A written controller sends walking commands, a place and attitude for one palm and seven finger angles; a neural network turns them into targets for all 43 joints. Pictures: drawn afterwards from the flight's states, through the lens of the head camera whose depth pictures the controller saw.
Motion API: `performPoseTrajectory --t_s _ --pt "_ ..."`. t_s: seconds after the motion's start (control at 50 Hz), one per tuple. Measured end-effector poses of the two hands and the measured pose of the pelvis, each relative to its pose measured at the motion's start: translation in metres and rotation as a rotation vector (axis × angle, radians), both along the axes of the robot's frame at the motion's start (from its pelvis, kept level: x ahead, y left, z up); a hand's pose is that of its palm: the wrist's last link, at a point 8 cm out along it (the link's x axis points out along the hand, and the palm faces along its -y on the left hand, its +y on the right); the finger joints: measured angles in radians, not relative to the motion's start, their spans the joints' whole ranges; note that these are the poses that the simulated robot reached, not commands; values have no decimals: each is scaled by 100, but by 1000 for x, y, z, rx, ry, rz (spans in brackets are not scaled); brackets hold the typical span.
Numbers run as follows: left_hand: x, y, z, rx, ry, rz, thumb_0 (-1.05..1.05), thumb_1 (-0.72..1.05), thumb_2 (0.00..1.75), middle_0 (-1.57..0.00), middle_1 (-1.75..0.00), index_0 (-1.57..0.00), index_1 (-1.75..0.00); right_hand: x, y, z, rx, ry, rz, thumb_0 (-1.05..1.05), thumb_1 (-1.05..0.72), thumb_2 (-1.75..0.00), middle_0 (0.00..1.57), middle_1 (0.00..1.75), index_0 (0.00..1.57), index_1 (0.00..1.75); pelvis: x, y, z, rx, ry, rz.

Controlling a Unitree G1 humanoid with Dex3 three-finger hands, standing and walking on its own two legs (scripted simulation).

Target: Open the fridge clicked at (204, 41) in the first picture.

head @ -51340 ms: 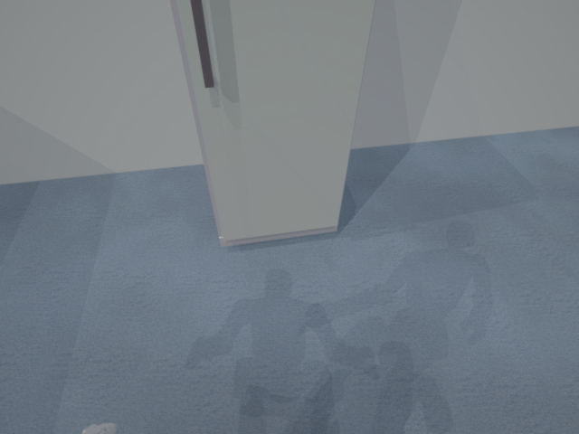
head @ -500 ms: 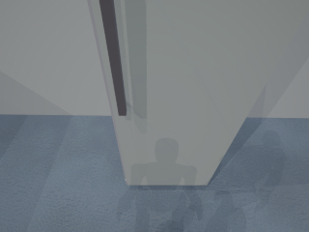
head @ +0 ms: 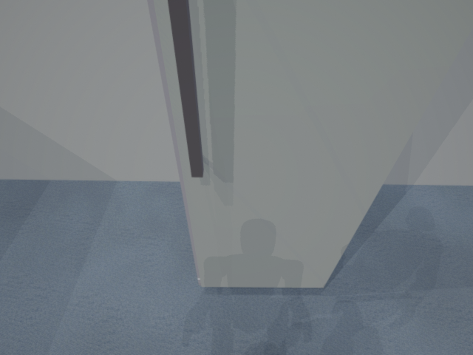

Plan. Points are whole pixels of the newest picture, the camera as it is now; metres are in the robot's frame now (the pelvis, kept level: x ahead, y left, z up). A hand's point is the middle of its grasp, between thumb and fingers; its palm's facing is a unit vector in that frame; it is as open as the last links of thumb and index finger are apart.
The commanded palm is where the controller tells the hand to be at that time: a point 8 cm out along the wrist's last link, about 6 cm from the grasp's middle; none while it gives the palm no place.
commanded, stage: come to a stop and stand still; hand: left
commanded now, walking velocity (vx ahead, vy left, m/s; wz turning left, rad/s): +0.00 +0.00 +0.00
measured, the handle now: (187, 60) +0.49 +0.11 +0.28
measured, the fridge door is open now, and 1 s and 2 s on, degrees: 0 0 0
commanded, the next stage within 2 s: look again from close up in 0.76 s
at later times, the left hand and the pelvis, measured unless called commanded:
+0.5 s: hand out of the picture -0.05 +0.18 -0.18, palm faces +0.01 -0.99 -0.16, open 7.3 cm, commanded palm none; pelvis -0.01 +0.01 +0.00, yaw +0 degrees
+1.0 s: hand out of the picture -0.12 +0.17 -0.17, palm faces +0.06 -0.99 -0.15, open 7.3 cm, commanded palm none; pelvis -0.04 +0.01 +0.01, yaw +0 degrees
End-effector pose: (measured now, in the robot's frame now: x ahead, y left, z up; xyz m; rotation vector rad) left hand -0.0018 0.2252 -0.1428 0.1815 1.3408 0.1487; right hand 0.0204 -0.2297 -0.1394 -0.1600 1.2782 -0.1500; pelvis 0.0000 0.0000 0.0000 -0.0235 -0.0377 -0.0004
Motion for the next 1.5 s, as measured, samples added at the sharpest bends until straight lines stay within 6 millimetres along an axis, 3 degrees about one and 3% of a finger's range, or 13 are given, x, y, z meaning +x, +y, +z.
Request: performPoseTrajectory --t_s 0.14,0.28,0.64,0.86,1.12,1.3,1.36,1.42,1.5 --pt "2 -4 -5 -36 -34 -3 0 91 90 -20 -30 -20 -29 10 1 10 -20 -46 9 1 -93 -90 20 30 20 30 -3 3 1 2 3 -7" --pt "-12 -4 -9 -58 -8 3 0 91 90 -20 -30 -20 -29 3 3 16 -36 -33 8 1 -92 -90 20 30 20 30 -7 6 3 -3 8 -5" --pt "-76 9 -6 -49 131 46 0 91 90 -20 -30 -20 -29 -33 19 12 -20 63 -20 1 -92 -90 20 30 20 30 -20 17 5 -4 12 -1" --pt "-108 2 -1 -51 165 80 0 91 90 -20 -30 -20 -29 -50 23 7 1 80 -31 1 -92 -90 20 30 20 30 -31 17 5 0 7 3" --pt "-124 -18 -6 -93 145 85 0 91 90 -20 -30 -20 -29 -80 28 5 18 86 -49 1 -92 -90 20 30 20 30 -50 13 5 -4 -7 2" --pt "-141 -19 -12 -109 130 100 0 91 90 -20 -30 -20 -29 -110 35 4 20 105 -67 1 -91 -90 20 30 20 30 -74 15 3 -22 -16 11" --pt "-138 -11 -25 -115 131 96 0 91 90 -20 -30 -20 -29 -127 39 2 3 106 -99 1 -91 -90 20 30 20 30 -79 20 -4 -35 -29 11" --pt "-120 2 -41 -124 89 68 0 91 90 -20 -30 -20 -29 -151 47 -1 -19 114 -133 0 -91 -90 19 30 20 30 -84 28 -13 -45 -28 5" --pt "-92 19 -34 -116 -8 43 0 91 90 -20 -30 -20 -29 -181 66 3 -18 167 -138 1 -91 -90 19 30 19 30 -98 41 -8 -33 -18 -7"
